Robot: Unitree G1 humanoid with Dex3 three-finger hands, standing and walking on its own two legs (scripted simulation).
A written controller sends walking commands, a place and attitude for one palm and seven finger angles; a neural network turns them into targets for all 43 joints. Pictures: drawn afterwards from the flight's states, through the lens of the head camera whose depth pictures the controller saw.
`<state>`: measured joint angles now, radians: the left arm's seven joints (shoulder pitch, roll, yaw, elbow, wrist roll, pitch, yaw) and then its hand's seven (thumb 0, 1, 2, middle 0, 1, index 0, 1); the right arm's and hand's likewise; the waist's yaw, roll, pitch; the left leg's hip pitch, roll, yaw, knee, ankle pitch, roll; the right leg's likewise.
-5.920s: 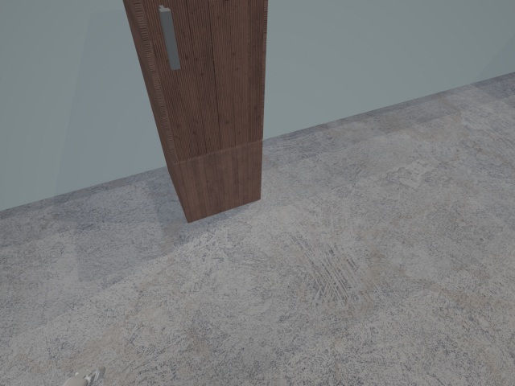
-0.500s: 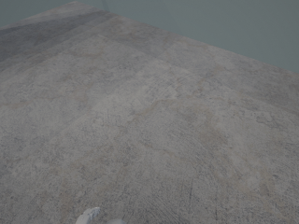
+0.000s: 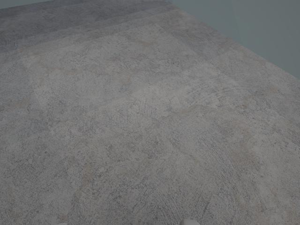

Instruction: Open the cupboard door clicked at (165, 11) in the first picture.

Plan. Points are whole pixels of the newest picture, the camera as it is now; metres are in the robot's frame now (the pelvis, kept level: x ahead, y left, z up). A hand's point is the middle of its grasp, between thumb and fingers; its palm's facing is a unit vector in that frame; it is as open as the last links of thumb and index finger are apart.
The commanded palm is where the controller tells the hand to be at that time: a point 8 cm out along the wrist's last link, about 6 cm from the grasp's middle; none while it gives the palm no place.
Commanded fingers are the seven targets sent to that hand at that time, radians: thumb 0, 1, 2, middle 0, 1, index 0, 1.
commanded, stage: turn to face it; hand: left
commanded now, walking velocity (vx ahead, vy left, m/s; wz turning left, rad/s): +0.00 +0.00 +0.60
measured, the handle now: out of the picture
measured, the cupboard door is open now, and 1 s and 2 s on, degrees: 0 0 0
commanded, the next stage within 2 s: none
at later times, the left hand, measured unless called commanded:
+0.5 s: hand out of the picture -0.03 +0.14 -0.15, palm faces +0.34 -0.90 -0.26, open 7.4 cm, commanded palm none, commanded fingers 0.00 0.90 0.90 -0.20 -0.30 -0.20 -0.30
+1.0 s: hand out of the picture -0.10 +0.21 -0.16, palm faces +0.59 -0.77 -0.25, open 7.4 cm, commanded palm none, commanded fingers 0.00 0.90 0.90 -0.20 -0.30 -0.20 -0.30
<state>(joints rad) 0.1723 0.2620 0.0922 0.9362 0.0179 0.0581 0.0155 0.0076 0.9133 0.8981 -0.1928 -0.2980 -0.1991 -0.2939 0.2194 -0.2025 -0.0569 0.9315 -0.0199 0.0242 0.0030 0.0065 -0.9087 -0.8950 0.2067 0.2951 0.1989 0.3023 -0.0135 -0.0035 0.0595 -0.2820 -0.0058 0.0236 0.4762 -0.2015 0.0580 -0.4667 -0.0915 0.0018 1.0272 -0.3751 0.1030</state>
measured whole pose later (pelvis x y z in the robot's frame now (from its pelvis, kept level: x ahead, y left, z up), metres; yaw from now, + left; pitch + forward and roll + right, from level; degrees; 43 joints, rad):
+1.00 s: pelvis -0.06 -0.03 +0.00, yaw +36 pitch +0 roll -2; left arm 0.14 0.26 0.08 0.89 0.02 0.06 0.01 0.01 0.91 0.90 -0.19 -0.30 -0.20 -0.29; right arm 0.20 -0.21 -0.06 0.91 -0.02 0.03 0.01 0.01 -0.91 -0.89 0.21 0.30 0.20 0.30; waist -0.02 -0.01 0.06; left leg -0.26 -0.05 -0.05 0.48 -0.21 0.05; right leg -0.45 -0.08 0.00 0.97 -0.39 0.10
